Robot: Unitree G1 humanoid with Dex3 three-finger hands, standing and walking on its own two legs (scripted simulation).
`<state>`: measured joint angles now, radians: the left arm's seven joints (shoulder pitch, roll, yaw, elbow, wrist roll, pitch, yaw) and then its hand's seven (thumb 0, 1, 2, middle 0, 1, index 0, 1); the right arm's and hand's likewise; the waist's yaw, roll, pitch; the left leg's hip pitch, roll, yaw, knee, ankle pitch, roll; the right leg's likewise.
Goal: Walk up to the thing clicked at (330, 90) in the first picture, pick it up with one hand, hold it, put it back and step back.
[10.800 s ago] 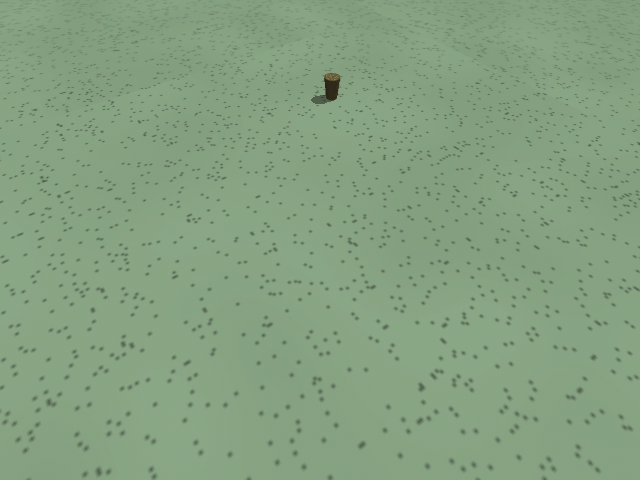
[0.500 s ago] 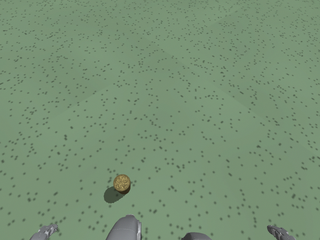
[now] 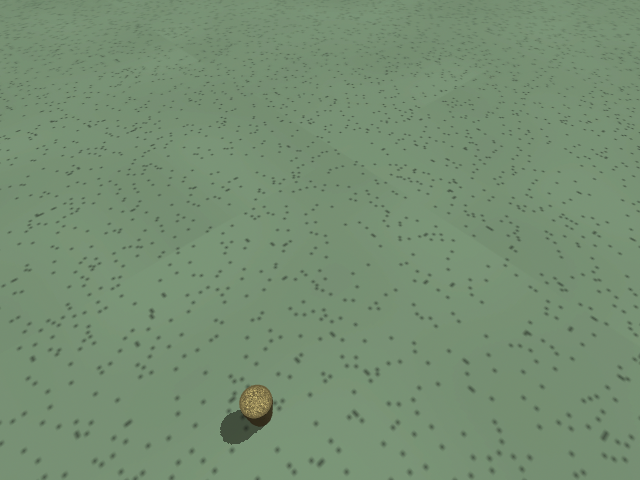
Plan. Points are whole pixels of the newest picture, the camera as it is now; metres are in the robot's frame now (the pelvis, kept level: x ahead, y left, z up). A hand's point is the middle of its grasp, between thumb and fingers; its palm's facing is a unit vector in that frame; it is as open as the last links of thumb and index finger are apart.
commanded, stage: walk up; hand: left
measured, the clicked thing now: (258, 408) +0.42 +0.20 -0.71
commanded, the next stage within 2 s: none
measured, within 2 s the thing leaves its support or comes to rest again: neither
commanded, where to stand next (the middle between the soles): +0.03 -0.02 m, yaw +0 degrees
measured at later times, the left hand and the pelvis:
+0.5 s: hand out of the picture -0.05 +0.24 -0.15, palm faces +0.02 -0.89 -0.46, open 7.3 cm; pelvis -0.10 -0.04 -0.02, yaw +2 degrees
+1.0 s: hand out of the picture -0.07 +0.27 -0.16, palm faces +0.08 -0.92 -0.38, open 7.3 cm; pelvis -0.08 -0.01 -0.01, yaw +6 degrees
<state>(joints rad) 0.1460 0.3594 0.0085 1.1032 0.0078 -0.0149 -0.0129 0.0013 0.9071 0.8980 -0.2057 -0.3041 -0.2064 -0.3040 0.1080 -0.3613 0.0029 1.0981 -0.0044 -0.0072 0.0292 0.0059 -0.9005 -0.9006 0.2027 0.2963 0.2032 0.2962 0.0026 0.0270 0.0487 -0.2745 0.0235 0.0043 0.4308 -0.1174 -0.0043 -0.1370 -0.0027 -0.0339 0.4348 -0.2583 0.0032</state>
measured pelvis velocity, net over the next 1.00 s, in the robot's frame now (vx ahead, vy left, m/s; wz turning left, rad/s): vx -0.08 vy -0.01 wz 0.10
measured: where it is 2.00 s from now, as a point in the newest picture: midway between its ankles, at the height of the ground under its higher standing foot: outside the picture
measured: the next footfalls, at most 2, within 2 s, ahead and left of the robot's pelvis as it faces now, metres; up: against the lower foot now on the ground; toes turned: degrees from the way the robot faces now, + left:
left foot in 0.72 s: -0.10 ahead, +0.13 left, +0.00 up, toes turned +7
right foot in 1.04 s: +0.07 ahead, -0.14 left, +0.00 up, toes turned +4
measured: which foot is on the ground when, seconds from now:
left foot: down 0.00-0.30, up 0.32-0.70, down 0.72-1.00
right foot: down 0.00-0.74, up 0.76-1.00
